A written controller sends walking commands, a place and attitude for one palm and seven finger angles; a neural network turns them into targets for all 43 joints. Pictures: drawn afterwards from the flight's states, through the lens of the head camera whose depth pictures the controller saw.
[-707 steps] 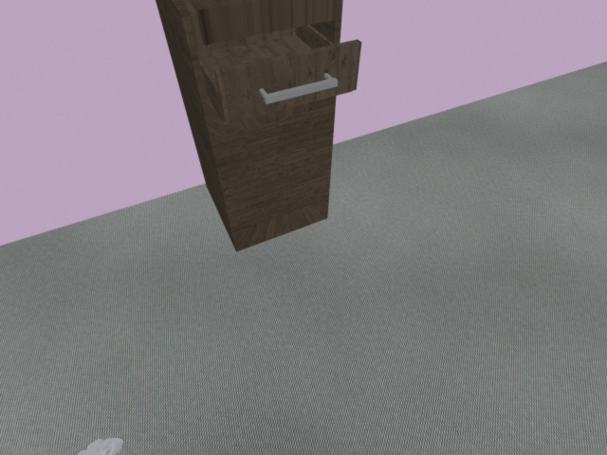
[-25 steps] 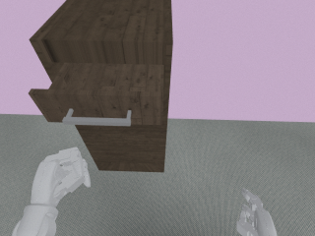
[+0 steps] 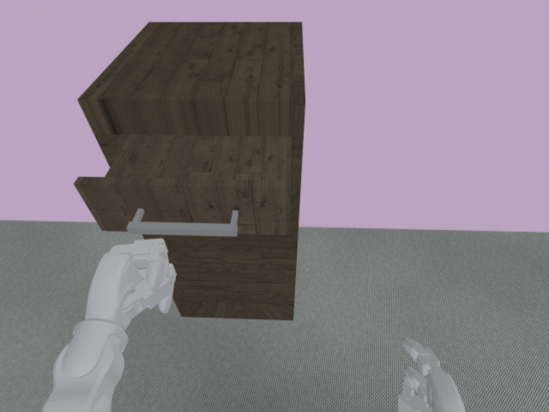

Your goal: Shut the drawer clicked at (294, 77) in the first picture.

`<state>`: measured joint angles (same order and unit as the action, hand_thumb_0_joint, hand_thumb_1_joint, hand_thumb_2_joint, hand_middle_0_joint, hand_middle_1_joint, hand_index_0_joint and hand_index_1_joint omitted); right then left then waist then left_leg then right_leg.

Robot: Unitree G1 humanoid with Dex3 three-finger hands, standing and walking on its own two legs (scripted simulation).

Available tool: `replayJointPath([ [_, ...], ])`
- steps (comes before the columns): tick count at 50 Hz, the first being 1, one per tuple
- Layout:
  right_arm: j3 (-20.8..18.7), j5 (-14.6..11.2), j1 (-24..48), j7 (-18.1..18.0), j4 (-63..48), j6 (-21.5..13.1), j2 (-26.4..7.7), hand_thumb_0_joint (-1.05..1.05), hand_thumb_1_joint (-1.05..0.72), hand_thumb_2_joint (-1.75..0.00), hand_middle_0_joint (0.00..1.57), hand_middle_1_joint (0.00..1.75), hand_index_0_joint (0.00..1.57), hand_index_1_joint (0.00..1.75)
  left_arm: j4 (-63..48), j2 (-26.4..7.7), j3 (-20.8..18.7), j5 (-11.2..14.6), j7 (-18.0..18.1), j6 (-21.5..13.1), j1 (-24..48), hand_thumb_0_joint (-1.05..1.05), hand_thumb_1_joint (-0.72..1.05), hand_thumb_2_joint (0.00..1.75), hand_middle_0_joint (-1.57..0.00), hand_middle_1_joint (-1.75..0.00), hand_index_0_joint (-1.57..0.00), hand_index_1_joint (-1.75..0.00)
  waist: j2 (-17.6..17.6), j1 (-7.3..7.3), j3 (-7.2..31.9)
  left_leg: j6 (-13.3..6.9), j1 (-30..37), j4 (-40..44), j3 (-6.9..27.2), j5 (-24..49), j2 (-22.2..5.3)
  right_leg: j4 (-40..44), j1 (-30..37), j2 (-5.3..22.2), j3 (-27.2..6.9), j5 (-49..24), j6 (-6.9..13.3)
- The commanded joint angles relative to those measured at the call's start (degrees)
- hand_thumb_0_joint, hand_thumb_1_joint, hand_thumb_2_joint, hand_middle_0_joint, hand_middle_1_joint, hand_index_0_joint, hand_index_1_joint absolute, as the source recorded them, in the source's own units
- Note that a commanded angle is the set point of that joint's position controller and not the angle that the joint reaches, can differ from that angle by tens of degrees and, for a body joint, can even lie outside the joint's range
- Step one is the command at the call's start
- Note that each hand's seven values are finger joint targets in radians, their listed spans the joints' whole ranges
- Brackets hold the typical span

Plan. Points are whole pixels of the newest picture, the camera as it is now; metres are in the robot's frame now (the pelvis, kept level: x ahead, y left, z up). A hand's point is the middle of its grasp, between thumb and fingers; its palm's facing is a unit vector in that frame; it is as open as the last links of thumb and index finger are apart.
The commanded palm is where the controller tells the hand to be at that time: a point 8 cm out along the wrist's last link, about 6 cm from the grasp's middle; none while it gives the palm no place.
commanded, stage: raise the hand and make a fist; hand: left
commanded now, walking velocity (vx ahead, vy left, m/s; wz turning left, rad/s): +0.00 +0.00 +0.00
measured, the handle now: (185, 221) +0.43 +0.21 +0.02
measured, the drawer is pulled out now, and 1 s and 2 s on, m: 0.15 0.15 0.15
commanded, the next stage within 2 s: bring the fist close to the handle in 0.20 s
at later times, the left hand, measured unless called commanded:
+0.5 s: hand (161, 284) +0.25 +0.18 +0.09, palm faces +0.08 -1.00 -0.05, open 3.3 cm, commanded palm +0.24 +0.23 +0.09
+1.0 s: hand (178, 269) +0.31 +0.18 +0.04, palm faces +0.03 -1.00 -0.02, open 3.3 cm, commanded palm +0.29 +0.23 +0.04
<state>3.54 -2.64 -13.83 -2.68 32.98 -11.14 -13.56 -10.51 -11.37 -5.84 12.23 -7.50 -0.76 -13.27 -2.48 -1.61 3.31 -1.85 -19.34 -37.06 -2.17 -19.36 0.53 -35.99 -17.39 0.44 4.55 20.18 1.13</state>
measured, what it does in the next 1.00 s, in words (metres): stands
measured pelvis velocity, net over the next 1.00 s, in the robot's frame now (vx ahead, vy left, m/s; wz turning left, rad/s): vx -0.01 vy -0.01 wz -0.02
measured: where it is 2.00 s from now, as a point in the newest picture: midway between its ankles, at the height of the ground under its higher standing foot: outside the picture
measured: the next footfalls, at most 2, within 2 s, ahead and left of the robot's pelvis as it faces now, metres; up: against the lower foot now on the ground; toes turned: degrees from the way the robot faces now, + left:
none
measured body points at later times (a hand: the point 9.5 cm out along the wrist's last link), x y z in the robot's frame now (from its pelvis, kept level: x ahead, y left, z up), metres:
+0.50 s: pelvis -0.01 -0.03 +0.00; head -0.01 -0.05 +0.45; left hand +0.24 +0.23 +0.10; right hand +0.17 -0.26 -0.08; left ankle +0.00 +0.10 -0.72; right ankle -0.01 -0.11 -0.72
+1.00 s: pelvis -0.01 -0.01 -0.02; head +0.04 -0.01 +0.43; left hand +0.30 +0.23 +0.05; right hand +0.13 -0.26 -0.12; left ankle +0.00 +0.10 -0.72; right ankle -0.01 -0.11 -0.72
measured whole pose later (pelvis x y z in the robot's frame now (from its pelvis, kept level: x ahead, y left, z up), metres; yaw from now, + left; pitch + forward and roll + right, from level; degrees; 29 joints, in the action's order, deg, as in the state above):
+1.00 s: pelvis -0.01 -0.01 -0.02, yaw -1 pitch +8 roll +0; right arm 0.9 -1.8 -15.3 -2.3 36.2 -9.0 -14.6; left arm 20.7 -13.3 -12.4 13.3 -12.0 -18.9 3.8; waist -1.1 0.8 3.4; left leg -1.4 -31.4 -44.7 -2.7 -21.7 -0.4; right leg -44.1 -30.0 -0.1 4.0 22.5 1.7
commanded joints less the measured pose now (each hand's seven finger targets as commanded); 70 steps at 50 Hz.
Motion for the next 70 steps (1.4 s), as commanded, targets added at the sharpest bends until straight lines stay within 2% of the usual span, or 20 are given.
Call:
replayJointPath([
  [1, -3.0, 0.2, 6.6, -0.3, -9.2, -3.5, -6.1, 0.00, -0.90, -0.90, 0.20, 0.30, 0.20, 0.30, -13.0, -7.5, -5.8, 0.7, 1.4, -5.4, 10.1, 0.00, 0.90, 0.90, -1.40, -1.60, -1.40, -1.60, 0.9, -0.15, 7.0, 1.1, 5.7, 6.4, 3.3, 13.4, -1.0, 4.9, 0.9, -1.0, -0.5, -12.8, 0.2],
  [9, -3.5, 0.0, 6.3, -0.4, -8.0, -5.1, -6.5, 0.00, -0.90, -0.90, 0.20, 0.30, 0.20, 0.30, -9.6, -7.7, -5.9, 1.9, -0.3, -8.0, 9.5, 0.00, 0.90, 0.90, -1.40, -1.60, -1.40, -1.60, 1.2, 0.47, 6.0, 0.4, 5.0, 5.7, 2.1, 11.7, -0.4, 6.7, 1.1, -0.8, -2.0, -13.2, -0.4],
  [12, -3.5, -0.1, 6.4, -0.7, -8.0, -5.5, -6.7, 0.00, -0.90, -0.90, 0.20, 0.30, 0.20, 0.30, -8.3, -9.4, -8.0, 2.7, -1.5, -8.0, 8.8, 0.00, 0.90, 0.90, -1.40, -1.60, -1.40, -1.60, 2.4, 0.04, 6.3, 0.3, 3.9, 5.5, 1.7, 11.0, -0.1, 7.3, 2.1, -0.4, -2.8, -13.0, -0.7],
  [16, -3.5, -0.2, 6.3, -1.1, -6.9, -5.6, -6.8, 0.00, -0.90, -0.90, 0.20, 0.30, 0.20, 0.30, -4.6, -11.2, -10.3, 3.5, -2.4, -8.2, 12.1, 0.00, 0.90, 0.90, -1.40, -1.60, -1.40, -1.60, 2.7, 0.52, 5.4, 0.1, 2.8, 4.8, 1.3, 9.9, 0.2, 8.4, 1.9, 0.1, -4.5, -11.8, -1.3],
  [18, -3.6, -0.2, 5.8, -1.3, -6.1, -5.4, -7.2, 0.00, -0.90, -0.90, 0.20, 0.30, 0.20, 0.30, -0.7, -11.7, -10.9, 3.9, -3.0, -8.6, 13.6, 0.00, 0.90, 0.90, -1.40, -1.60, -1.40, -1.60, 4.9, 1.13, 3.9, 0.1, 1.0, 4.0, 1.4, 9.2, 0.3, 9.0, 1.2, 0.3, -5.6, -10.9, -1.7],
  [21, -3.7, -0.2, 5.8, -1.4, -5.9, -5.6, -7.1, 0.00, -0.90, -0.90, 0.20, 0.30, 0.20, 0.30, 1.9, -11.4, -10.5, 4.2, -4.3, -10.5, 16.3, 0.00, 0.90, 0.90, -1.40, -1.60, -1.40, -1.60, 3.3, 1.13, 5.6, 0.2, 0.7, 3.2, 1.2, 8.7, 0.6, 8.5, 1.2, 0.9, -6.6, -10.6, -1.9],
  [25, -3.9, -0.2, 5.2, -1.6, -5.0, -5.1, -7.7, 0.00, -0.90, -0.90, 0.20, 0.30, 0.20, 0.30, 7.7, -14.2, -12.5, 4.2, -5.9, -12.8, 21.4, 0.00, 0.90, 0.90, -1.40, -1.60, -1.40, -1.60, 4.2, 1.71, 6.4, 0.3, -1.8, 1.9, 1.2, 7.9, 0.6, 7.8, 1.0, 1.4, -8.2, -9.7, -2.2],
  [29, -4.1, -0.1, 4.8, -1.6, -4.7, -4.9, -7.7, 0.00, -0.90, -0.90, 0.20, 0.30, 0.20, 0.30, 10.5, -13.8, -11.6, 4.2, -6.8, -15.2, 26.1, 0.00, 0.90, 0.90, -1.40, -1.60, -1.40, -1.60, 1.4, 1.99, 8.9, 0.2, -1.0, 1.1, 1.4, 9.5, 0.4, 5.7, 0.3, 0.9, -7.4, -11.9, -1.6],
  [32, -4.3, 0.0, 4.0, -1.4, -4.7, -4.4, -7.9, 0.00, -0.90, -0.90, 0.20, 0.30, 0.20, 0.30, 14.1, -13.5, -11.6, 4.3, -7.0, -16.3, 26.3, 0.00, 0.90, 0.90, -1.40, -1.60, -1.40, -1.60, 2.3, 1.80, 10.3, 0.3, -1.6, 0.7, 1.5, 10.5, 0.5, 3.9, -0.3, 0.5, -6.1, -14.1, -1.4],
  [33, -4.5, 0.0, 3.6, -1.3, -4.5, -4.1, -8.2, 0.00, -0.90, -0.90, 0.20, 0.30, 0.20, 0.30, 15.4, -14.9, -13.0, 4.2, -6.8, -16.6, 25.9, 0.00, 0.90, 0.90, -1.40, -1.60, -1.40, -1.60, 3.4, 1.71, 10.3, 0.2, -2.5, 0.3, 1.6, 11.0, 0.2, 3.5, -0.1, 0.5, -6.2, -14.6, -1.5],
  [37, -4.9, 0.2, 2.6, -0.7, -4.8, -3.3, -8.2, 0.00, -0.90, -0.90, 0.20, 0.30, 0.20, 0.30, 17.0, -13.5, -12.5, 4.0, -6.6, -18.0, 24.6, 0.00, 0.90, 0.90, -1.40, -1.60, -1.40, -1.60, 2.0, 1.24, 12.3, 0.4, -2.0, 0.0, 1.4, 13.1, 0.3, 1.2, -1.1, 0.0, -4.6, -17.9, -1.1],
  [38, -4.9, 0.4, 2.4, -0.6, -4.8, -2.8, -8.5, 0.00, -0.90, -0.90, 0.20, 0.30, 0.20, 0.30, 17.9, -14.0, -12.8, 3.8, -6.3, -18.3, 24.6, 0.00, 0.90, 0.90, -1.40, -1.60, -1.40, -1.60, 3.3, 1.44, 11.5, 0.2, -3.0, -0.4, 1.6, 13.0, 0.2, 0.9, -1.9, -0.2, -4.5, -17.5, -1.1],
  [52, -5.9, 1.2, -0.3, 0.3, -4.0, 0.7, -8.6, 0.00, -0.90, -0.90, 0.20, 0.30, 0.20, 0.30, 22.4, -10.2, -8.8, 1.3, -3.2, -23.5, 33.5, 0.00, 0.90, 0.90, -1.40, -1.60, -1.40, -1.60, 0.8, 3.48, 15.3, 1.2, -4.9, -4.3, 3.1, 12.6, -0.9, -5.6, -11.3, -1.1, -2.1, -13.2, -0.2],
  [54, -5.9, 1.4, -0.8, 0.4, -4.0, 1.4, -8.9, 0.00, -0.90, -0.90, 0.20, 0.30, 0.20, 0.30, 24.1, -12.4, -10.8, 0.8, -2.8, -24.1, 33.8, 0.00, 0.90, 0.90, -1.40, -1.60, -1.40, -1.60, 1.4, 2.86, 16.6, 1.2, -6.3, -5.1, 3.3, 13.2, -1.0, -6.7, -11.0, -1.1, -2.3, -13.6, 0.0],
  [56, -5.9, 1.4, -0.9, 0.6, -4.1, 1.8, -8.4, 0.00, -0.90, -0.90, 0.20, 0.30, 0.20, 0.30, 23.3, -9.6, -7.9, 0.5, -2.7, -25.0, 37.1, 0.00, 0.90, 0.90, -1.40, -1.60, -1.40, -1.60, -0.1, 3.70, 18.3, 1.5, -5.1, -6.0, 3.6, 14.4, -1.2, -7.8, -12.8, -1.2, -2.0, -13.5, 0.0],
  [62, -6.1, 1.8, -1.9, 1.3, -4.1, 3.1, -8.7, 0.00, -0.90, -0.90, 0.20, 0.30, 0.20, 0.30, 27.5, -8.5, -7.1, -0.2, -1.7, -26.4, 38.4, 0.00, 0.90, 0.90, -1.40, -1.60, -1.40, -1.60, 0.3, 3.77, 19.6, 1.8, -7.2, -8.6, 4.1, 14.5, -1.5, -10.4, -16.4, -1.4, -1.8, -12.4, 0.2],
  [65, -6.1, 1.8, -2.4, 1.3, -3.8, 4.1, -8.9, 0.00, -0.90, -0.90, 0.20, 0.30, 0.20, 0.30, 31.5, -10.7, -8.9, -0.9, -1.2, -26.6, 40.9, 0.00, 0.90, 0.90, -1.40, -1.60, -1.40, -1.60, 1.7, 3.86, 18.5, 1.6, -11.3, -9.9, 4.0, 11.7, -1.4, -11.6, -17.7, -1.4, -2.2, -11.0, 0.2],
  [68, -6.3, 1.9, -2.3, 1.3, -5.0, 4.7, -9.1, 0.00, -0.90, -0.90, 0.20, 0.30, 0.20, 0.30, 28.0, -12.8, -10.0, -1.0, -0.6, -27.4, 42.5, 0.00, 0.90, 0.90, -1.40, -1.60, -1.40, -1.60, 1.3, 3.30, 22.7, 1.3, -10.3, -10.0, 4.1, 11.9, -1.4, -11.9, -15.7, -1.6, -2.5, -10.9, 0.4],
  [69, -6.2, 1.8, -2.2, 1.4, -5.6, 4.9, -8.8, 0.00, -0.90, -0.90, 0.20, 0.30, 0.20, 0.30, 26.8, -11.6, -9.3, -0.8, -0.6, -27.4, 41.4, 0.00, 0.90, 0.90, -1.40, -1.60, -1.40, -1.60, -0.1, 2.93, 24.6, 1.2, -9.4, -9.9, 3.8, 12.7, -1.3, -11.8, -14.8, -1.5, -2.7, -11.7, 0.3],
  [70, -6.2, 1.6, -2.2, 1.3, -5.4, 5.0, -8.6, 0.00, -0.90, -0.90, 0.20, 0.30, 0.20, 0.30, 25.9, -11.7, -9.0, -0.8, -0.5, -27.6, 42.5, 0.00, 0.90, 0.90, -1.40, -1.60, -1.40, -1.60, -0.7, 3.52, 24.2, 1.3, -8.9, -10.0, 3.8, 13.0, -1.5, -11.7, -15.2, -1.6, -2.7, -12.0, 0.2],
])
